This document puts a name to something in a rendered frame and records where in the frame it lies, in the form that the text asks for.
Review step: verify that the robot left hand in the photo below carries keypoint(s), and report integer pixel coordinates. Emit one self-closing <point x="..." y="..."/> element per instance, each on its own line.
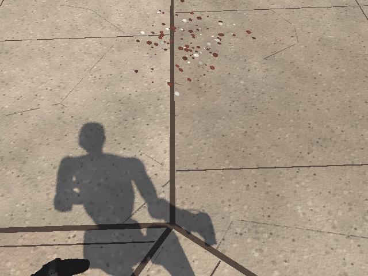
<point x="67" y="267"/>

